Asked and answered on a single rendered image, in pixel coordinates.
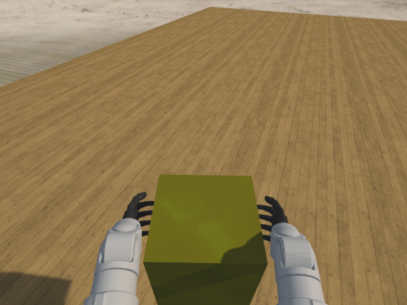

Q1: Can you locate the right robot hand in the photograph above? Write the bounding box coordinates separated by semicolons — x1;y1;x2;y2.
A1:
257;196;288;241

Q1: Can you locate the carton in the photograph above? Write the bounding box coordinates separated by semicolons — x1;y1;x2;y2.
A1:
143;175;268;305

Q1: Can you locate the left robot hand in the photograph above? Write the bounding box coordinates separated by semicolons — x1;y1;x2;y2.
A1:
123;192;154;236

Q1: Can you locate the left robot forearm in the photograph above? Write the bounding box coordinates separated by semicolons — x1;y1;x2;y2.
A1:
84;218;142;305

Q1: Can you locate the right robot forearm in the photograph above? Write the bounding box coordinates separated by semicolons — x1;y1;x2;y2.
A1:
270;222;327;305

